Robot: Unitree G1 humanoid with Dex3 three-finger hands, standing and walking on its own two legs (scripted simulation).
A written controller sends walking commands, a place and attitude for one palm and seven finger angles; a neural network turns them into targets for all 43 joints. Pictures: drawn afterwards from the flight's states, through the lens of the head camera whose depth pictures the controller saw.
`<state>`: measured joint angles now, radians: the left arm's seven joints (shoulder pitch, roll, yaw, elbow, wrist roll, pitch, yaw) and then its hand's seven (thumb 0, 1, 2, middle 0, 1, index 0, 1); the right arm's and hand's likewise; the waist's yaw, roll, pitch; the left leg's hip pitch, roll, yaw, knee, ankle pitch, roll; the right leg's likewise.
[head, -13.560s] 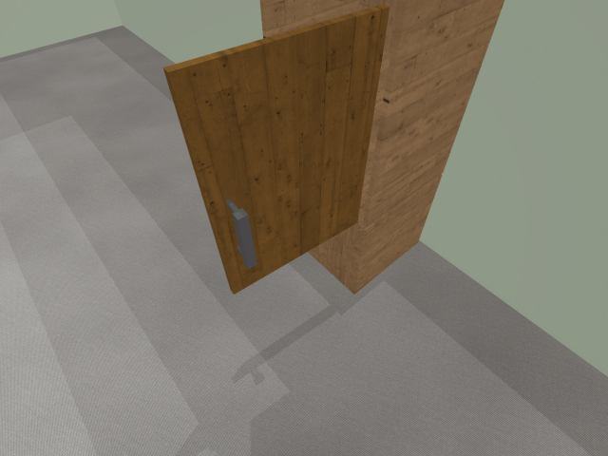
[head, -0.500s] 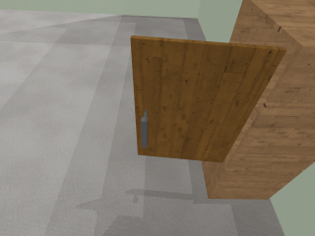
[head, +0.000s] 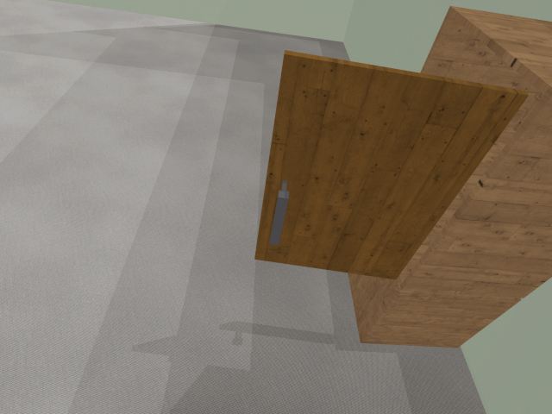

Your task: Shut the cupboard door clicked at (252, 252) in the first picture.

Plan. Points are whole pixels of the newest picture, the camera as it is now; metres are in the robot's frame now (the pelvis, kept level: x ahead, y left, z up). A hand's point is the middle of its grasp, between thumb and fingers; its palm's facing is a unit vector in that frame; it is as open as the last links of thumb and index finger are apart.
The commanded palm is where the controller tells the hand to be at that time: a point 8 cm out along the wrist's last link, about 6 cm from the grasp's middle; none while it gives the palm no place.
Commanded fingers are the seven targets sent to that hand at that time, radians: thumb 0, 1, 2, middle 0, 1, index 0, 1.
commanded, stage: come to a stop and stand still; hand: left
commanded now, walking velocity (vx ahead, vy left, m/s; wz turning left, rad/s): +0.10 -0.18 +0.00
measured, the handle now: (279, 213) +0.57 +0.01 -0.10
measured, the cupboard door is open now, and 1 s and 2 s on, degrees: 85 85 85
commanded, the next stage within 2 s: look again from close up in 0.36 s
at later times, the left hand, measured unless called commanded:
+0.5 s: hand out of the picture -0.04 +0.20 -0.17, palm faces +0.05 -0.98 -0.17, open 7.3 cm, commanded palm none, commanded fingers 0.00 0.90 0.90 -0.20 -0.30 -0.20 -0.30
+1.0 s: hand out of the picture -0.06 +0.19 -0.17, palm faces +0.05 -0.99 -0.14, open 7.3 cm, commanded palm none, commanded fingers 0.00 0.90 0.90 -0.20 -0.30 -0.20 -0.30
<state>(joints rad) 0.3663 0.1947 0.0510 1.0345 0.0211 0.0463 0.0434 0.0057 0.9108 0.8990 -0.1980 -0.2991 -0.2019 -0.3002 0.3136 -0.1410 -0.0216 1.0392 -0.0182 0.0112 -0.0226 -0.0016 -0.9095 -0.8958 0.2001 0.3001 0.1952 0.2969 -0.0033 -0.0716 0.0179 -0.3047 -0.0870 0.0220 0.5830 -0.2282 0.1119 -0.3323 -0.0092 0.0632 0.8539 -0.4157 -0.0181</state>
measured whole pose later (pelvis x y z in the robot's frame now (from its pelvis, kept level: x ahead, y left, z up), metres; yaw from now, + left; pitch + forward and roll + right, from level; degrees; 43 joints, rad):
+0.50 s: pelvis -0.03 +0.02 +0.02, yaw -1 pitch -1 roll -1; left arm 0.41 0.18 0.05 1.02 0.01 0.04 0.03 0.00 0.91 0.90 -0.20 -0.30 -0.20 -0.30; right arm 0.37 -0.13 -0.02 1.11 -0.02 0.03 -0.03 0.00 -0.91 -0.90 0.20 0.30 0.20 0.30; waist -0.03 -0.04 -0.04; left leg -0.23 -0.12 0.02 0.22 0.00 0.04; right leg -0.13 0.03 -0.02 0.41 -0.38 -0.05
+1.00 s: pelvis -0.04 +0.03 +0.02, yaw +0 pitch +0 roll +0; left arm 0.35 0.14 0.01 1.08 0.01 0.00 0.03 0.01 0.92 0.90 -0.20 -0.30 -0.20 -0.30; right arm 0.33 -0.08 0.01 1.14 -0.01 -0.01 -0.04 0.01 -0.92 -0.90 0.20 0.30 0.20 0.30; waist 0.00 -0.04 0.00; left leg -0.21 -0.09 0.04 0.36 -0.15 0.09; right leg -0.17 -0.03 -0.01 0.42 -0.24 0.01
